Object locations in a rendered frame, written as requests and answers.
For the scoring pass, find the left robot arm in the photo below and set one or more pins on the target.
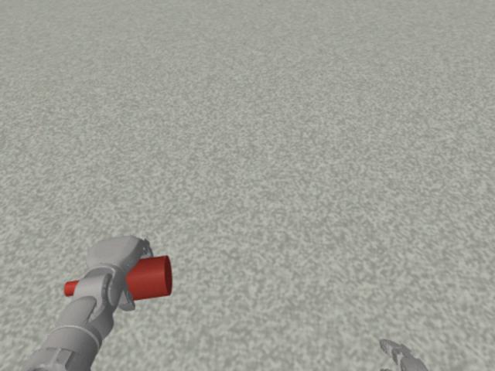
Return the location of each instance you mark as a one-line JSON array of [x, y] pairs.
[[83, 324]]

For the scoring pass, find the bottle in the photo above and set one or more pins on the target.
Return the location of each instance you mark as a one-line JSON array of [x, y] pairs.
[[149, 278]]

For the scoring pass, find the right robot hand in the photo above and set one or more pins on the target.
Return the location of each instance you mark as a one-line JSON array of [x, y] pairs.
[[402, 356]]

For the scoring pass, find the left robot hand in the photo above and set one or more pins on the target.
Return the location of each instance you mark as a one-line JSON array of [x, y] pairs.
[[123, 252]]

